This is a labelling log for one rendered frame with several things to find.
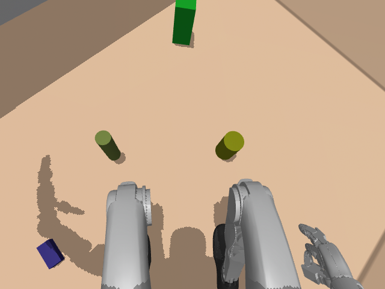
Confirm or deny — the right robot foot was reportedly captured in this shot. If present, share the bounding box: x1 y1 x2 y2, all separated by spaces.
213 224 239 289

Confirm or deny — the right robot hand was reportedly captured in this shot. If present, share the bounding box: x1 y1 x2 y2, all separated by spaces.
298 224 353 288

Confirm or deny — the right robot arm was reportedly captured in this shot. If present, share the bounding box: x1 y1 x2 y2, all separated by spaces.
330 277 364 289

